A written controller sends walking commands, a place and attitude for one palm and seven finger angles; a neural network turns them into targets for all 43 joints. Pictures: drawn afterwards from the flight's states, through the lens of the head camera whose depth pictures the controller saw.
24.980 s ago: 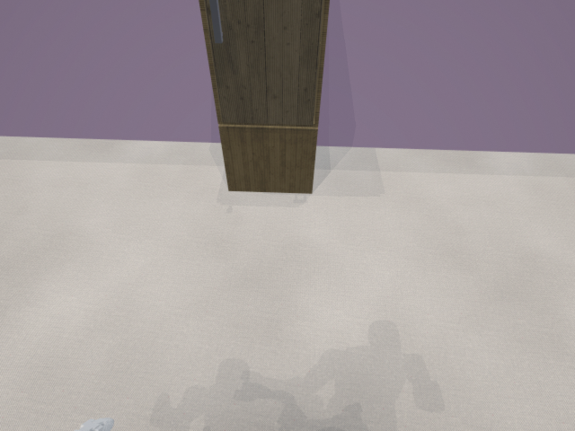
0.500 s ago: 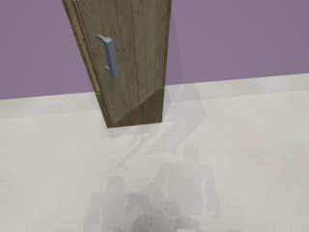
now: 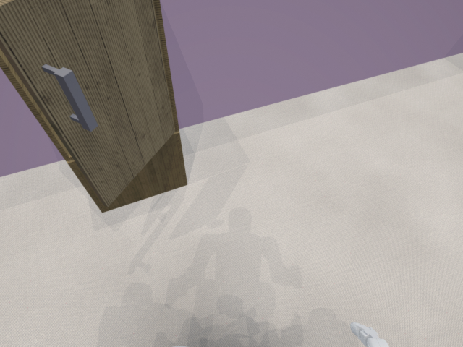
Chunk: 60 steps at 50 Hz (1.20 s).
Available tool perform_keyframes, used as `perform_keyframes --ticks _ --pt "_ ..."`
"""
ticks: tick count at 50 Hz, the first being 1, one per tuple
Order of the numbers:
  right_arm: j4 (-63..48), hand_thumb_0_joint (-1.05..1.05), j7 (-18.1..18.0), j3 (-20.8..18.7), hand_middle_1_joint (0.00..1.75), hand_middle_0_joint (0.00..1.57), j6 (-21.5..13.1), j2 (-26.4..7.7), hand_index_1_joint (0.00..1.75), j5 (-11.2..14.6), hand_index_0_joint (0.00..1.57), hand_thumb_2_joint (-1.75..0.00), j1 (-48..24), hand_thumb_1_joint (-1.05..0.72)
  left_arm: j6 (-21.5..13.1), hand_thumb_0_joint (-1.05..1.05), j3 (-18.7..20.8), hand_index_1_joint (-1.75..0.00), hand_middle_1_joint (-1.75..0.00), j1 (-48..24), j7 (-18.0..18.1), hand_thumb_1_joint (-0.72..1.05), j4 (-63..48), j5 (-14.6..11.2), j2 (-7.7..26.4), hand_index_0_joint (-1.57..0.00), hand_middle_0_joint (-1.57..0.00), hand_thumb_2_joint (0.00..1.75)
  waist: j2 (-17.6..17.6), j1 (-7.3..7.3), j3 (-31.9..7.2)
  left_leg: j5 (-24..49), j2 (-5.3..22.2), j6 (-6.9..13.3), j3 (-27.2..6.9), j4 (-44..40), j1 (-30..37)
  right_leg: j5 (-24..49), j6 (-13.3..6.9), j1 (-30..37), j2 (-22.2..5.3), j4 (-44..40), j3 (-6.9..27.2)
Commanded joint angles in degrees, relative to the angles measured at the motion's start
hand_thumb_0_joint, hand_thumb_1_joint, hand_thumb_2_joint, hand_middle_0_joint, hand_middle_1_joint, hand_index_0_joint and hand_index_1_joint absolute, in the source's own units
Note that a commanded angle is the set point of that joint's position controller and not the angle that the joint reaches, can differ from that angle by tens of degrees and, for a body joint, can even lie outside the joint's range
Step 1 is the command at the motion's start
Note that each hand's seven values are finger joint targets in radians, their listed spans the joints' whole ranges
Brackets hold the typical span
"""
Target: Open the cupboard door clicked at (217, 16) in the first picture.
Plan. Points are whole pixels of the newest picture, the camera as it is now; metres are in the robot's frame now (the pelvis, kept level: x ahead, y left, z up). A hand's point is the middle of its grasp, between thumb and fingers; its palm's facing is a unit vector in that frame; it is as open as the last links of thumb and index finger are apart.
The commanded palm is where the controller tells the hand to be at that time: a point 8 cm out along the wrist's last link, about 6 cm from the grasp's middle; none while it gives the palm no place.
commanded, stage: walk to a spot facing it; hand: left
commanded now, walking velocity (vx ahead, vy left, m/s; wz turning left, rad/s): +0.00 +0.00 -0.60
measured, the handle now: (70, 98) +0.54 +0.38 +0.08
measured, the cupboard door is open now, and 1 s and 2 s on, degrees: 40 40 40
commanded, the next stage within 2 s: turn to face it in 1.86 s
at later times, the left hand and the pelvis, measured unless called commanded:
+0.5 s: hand (161, 339) +0.15 +0.14 -0.16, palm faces -0.30 -0.91 -0.28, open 7.4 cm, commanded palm none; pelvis +0.00 -0.03 +0.00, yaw -19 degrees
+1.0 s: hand (251, 262) +0.31 -0.02 -0.15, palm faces -0.66 -0.72 -0.19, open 7.4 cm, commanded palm none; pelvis +0.08 -0.09 +0.01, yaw -38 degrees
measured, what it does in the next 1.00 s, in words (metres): steps to the right, turning right: right foot, then left foot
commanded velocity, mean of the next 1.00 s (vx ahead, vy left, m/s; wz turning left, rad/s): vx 0.16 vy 0.00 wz -0.59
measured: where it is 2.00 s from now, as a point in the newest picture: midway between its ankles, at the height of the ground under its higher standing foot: (337, 306)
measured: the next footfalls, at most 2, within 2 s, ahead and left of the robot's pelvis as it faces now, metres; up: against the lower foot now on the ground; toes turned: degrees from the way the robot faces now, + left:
right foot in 0.34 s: +0.02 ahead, -0.15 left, +0.00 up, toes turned -16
left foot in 0.66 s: +0.11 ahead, +0.07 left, +0.00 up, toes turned -21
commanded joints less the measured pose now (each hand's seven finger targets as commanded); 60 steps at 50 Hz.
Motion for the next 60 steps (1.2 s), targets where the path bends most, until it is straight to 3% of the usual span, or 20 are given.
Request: perform_keyframes --ticks 1,5,13,15,16,17,18,30,31,32,33,34,39,47,50,51,52,54,57,60 --pt "-2.9 0.00 -1.4 -2.6 0.30 0.20 -1.2 -14.6 0.30 -1.4 0.20 -0.90 9.6 -0.90 -1.2 0.00 1.3 -0.30 -0.30 -3.0 -1.1 0.90 -8.0 -0.1 7.3 -0.20 -0.20 0.90 12.3 -3.32 -6.3 10.7 27.6 13.8 -24.8 -16.8 9.3 -20.5 2.5 -13.9 -4.6 26.1 -4.1" --pt "-3.7 0.00 -1.5 -1.3 0.30 0.20 -1.6 -9.5 0.30 -1.7 0.20 -0.90 4.5 -0.90 -0.3 0.00 1.7 -0.30 -0.30 -2.6 -2.5 0.90 -5.7 0.0 5.8 -0.20 -0.20 0.90 11.7 0.10 -4.5 24.7 15.3 9.0 -4.6 -13.1 7.9 -10.8 4.3 -14.2 -6.5 34.7 -7.6" --pt "-1.1 0.00 -0.7 -2.8 0.30 0.20 -1.0 -11.9 0.30 -1.5 0.20 -0.90 9.9 -0.90 -1.1 0.00 0.5 -0.30 -0.30 -5.0 -2.8 0.90 -6.3 -0.4 4.8 -0.20 -0.20 0.90 14.2 -2.32 -6.5 29.6 16.9 7.0 2.9 -6.2 10.1 -8.8 2.1 -0.9 -5.5 7.0 -14.0" --pt "-1.7 0.00 -0.3 -3.0 0.30 0.20 -0.6 -12.1 0.30 -1.0 0.20 -0.90 8.3 -0.90 -1.6 0.00 1.1 -0.30 -0.30 0.5 -2.5 0.90 -4.5 -0.3 7.0 -0.20 -0.20 0.90 9.5 0.81 -7.5 22.1 14.8 3.2 5.9 2.0 3.8 3.8 0.6 10.7 -6.0 -5.4 -13.4" --pt "-2.9 0.00 0.2 -2.5 0.30 0.20 -0.4 -8.6 0.30 -0.3 0.20 -0.90 8.7 -0.90 -2.2 0.00 2.2 -0.30 -0.30 3.5 -1.7 0.90 -3.6 0.3 12.8 -0.20 -0.20 0.90 -5.9 2.00 -9.6 7.4 9.0 -0.6 10.9 14.0 -7.6 17.1 -3.6 21.5 -17.4 -11.1 1.8" --pt "-5.5 0.00 0.2 -1.5 0.30 0.20 -0.1 -6.0 0.30 -0.1 0.20 -0.90 4.1 -0.90 -2.3 0.00 3.0 -0.30 -0.30 6.8 -0.8 0.90 -2.4 -0.1 17.7 -0.20 -0.20 0.90 -17.2 4.69 -8.0 -20.6 2.3 -2.3 8.7 26.0 -16.6 33.1 -10.9 20.3 -28.7 -12.7 15.5" --pt "-5.7 0.00 0.0 -1.4 0.30 0.20 0.4 -6.1 0.30 -0.1 0.20 -0.90 2.9 -0.90 -1.9 0.00 2.9 -0.30 -0.30 7.3 -0.3 0.90 -2.7 -0.4 17.9 -0.20 -0.20 0.90 -12.0 5.12 -6.9 -19.1 3.3 -1.6 1.8 31.5 -17.7 26.6 -13.5 16.9 -27.8 -12.0 14.7" --pt "-1.1 0.00 0.4 -1.4 0.30 0.20 -0.9 -5.4 0.30 -0.6 0.20 -0.90 12.2 -0.90 -1.4 0.00 2.3 -0.30 -0.30 -5.5 -0.6 0.90 -5.6 0.0 11.6 -0.20 -0.20 0.90 -8.4 -3.60 -4.4 -2.5 -1.0 -1.0 4.2 -0.5 7.4 -16.8 -7.5 -4.0 -13.4 -12.9 12.0" --pt "-0.1 0.00 -0.1 -1.8 0.30 0.20 -1.5 -7.3 0.30 -0.8 0.20 -0.90 15.5 -0.90 -1.4 0.00 1.7 -0.30 -0.30 -5.9 -1.0 0.90 -6.2 -0.2 9.4 -0.20 -0.20 0.90 -1.7 -5.03 -4.4 -5.9 2.3 0.4 0.0 -9.2 16.2 -21.3 -5.0 -12.6 -9.5 -7.5 9.5" --pt "0.8 0.00 -0.6 -2.9 0.30 0.20 -2.0 -13.6 0.30 -2.0 0.20 -0.90 19.9 -0.90 -1.3 0.00 0.7 -0.30 -0.30 -6.0 -1.8 0.90 -8.0 -0.7 5.1 -0.20 -0.20 0.90 17.4 -7.11 -4.0 -21.6 17.1 5.3 -18.6 -18.6 21.9 -23.9 -1.4 -23.9 -0.9 9.1 -0.6" --pt "0.6 0.00 -1.3 -3.4 0.30 0.20 -2.4 -16.6 0.30 -2.3 0.20 -0.90 22.3 -0.90 -1.8 0.00 1.0 -0.30 -0.30 -10.9 -2.3 0.90 -11.0 -0.6 5.5 -0.20 -0.20 0.90 18.3 -8.05 -1.6 -28.6 28.6 11.1 -30.4 -26.1 16.1 -21.3 0.4 -26.2 -3.5 22.1 -7.0" --pt "0.1 0.00 -0.7 -3.0 0.30 0.20 -2.8 -15.5 0.30 -2.4 0.20 -0.90 20.1 -0.90 -2.3 0.00 1.6 -0.30 -0.30 -12.3 -3.0 0.90 -10.5 0.4 6.5 -0.20 -0.20 0.90 10.3 -6.86 -0.3 -26.9 27.6 12.2 -31.5 -26.7 10.8 -16.3 0.1 -24.3 -6.6 29.6 -4.4" --pt "0.9 0.00 -0.7 -0.8 0.30 0.20 -4.6 -8.2 0.30 -1.7 0.20 -0.90 17.6 -0.90 -2.3 0.00 0.5 -0.30 -0.30 -9.0 -4.7 0.90 -6.9 0.5 2.6 -0.20 -0.20 0.90 10.0 -2.92 -2.5 6.8 15.9 6.6 -2.0 -20.0 15.1 -1.6 2.1 -22.6 -9.6 30.4 -9.7" --pt "3.9 0.00 0.2 -1.2 0.30 0.20 -4.1 -8.9 0.30 -2.3 0.20 -0.90 22.7 -0.90 -2.8 0.00 -0.4 -0.30 -0.30 -16.2 -4.9 0.90 -7.8 0.3 1.9 -0.20 -0.20 0.90 12.5 -5.41 -1.2 17.2 17.9 6.1 8.9 -16.2 13.8 -3.6 0.3 -9.8 -7.6 8.3 -16.6" --pt "3.4 0.00 0.5 -1.1 0.30 0.20 -3.8 -9.7 0.30 -1.5 0.20 -0.90 19.7 -0.90 -3.9 0.00 0.8 -0.30 -0.30 -2.1 -4.2 0.90 -3.2 0.4 5.3 -0.20 -0.20 0.90 6.4 2.39 -7.7 31.6 15.0 3.0 14.4 4.2 7.1 -1.3 -3.3 15.2 -3.2 -1.7 -19.2" --pt "1.4 0.00 1.5 -0.5 0.30 0.20 -4.1 -7.3 0.30 -0.2 0.20 -0.90 16.7 -0.90 -4.7 0.00 2.5 -0.30 -0.30 9.5 -3.2 0.90 -0.1 0.6 11.8 -0.20 -0.20 0.90 -5.0 8.03 -14.3 21.1 11.0 0.5 17.8 21.0 -9.4 -7.4 -8.0 34.7 -14.7 -6.3 -3.4" --pt "-2.3 0.00 1.2 0.1 0.30 0.20 -4.3 -4.2 0.30 0.3 0.20 -0.90 11.7 -0.90 -4.8 0.00 4.2 -0.30 -0.30 16.6 -2.1 0.90 2.0 -0.5 18.1 -0.20 -0.20 0.90 -16.8 9.95 -16.0 -18.0 2.5 -1.8 13.0 38.9 -25.3 2.0 -14.4 40.4 -30.3 -14.1 23.7" --pt "-1.8 0.00 0.9 -0.9 0.30 0.20 -4.0 -5.8 0.30 -0.1 0.20 -0.90 6.7 -0.90 -4.4 0.00 3.0 -0.30 -0.30 8.1 -0.8 0.90 0.1 -1.0 14.3 -0.20 -0.20 0.90 -9.0 5.78 -7.4 -9.1 7.2 -1.1 1.4 45.0 -28.8 -3.0 -14.3 25.9 -27.5 -17.1 19.2" --pt "2.0 0.00 1.2 -0.9 0.30 0.20 -2.3 -3.6 0.30 -1.2 0.20 -0.90 11.4 -0.90 -5.2 0.00 1.2 -0.30 -0.30 -2.0 -0.3 0.90 -2.3 -0.1 8.0 -0.20 -0.20 0.90 -6.2 -1.65 -3.8 -2.4 8.2 -2.2 1.8 32.5 -16.7 4.8 -10.8 9.5 -20.7 -19.0 3.3" --pt "2.5 0.00 1.8 -0.9 0.30 0.20 -1.8 -2.4 0.30 -1.3 0.20 -0.90 11.6 -0.90 -6.1 0.00 1.2 -0.30 -0.30 -1.1 -0.8 0.90 -1.1 -0.1 7.9 -0.20 -0.20 0.90 -5.3 -2.56 -3.9 2.3 6.0 -2.4 3.4 25.1 -14.5 5.5 -10.6 8.6 -17.7 -19.8 0.7"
